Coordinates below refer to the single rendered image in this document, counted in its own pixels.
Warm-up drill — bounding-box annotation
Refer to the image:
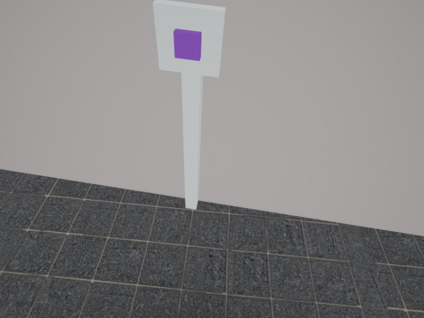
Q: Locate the panel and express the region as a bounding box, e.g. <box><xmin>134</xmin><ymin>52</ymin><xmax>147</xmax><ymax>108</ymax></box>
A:
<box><xmin>153</xmin><ymin>0</ymin><xmax>226</xmax><ymax>210</ymax></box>

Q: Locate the button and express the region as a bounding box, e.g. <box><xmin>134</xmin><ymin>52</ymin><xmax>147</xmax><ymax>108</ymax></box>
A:
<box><xmin>174</xmin><ymin>28</ymin><xmax>201</xmax><ymax>61</ymax></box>

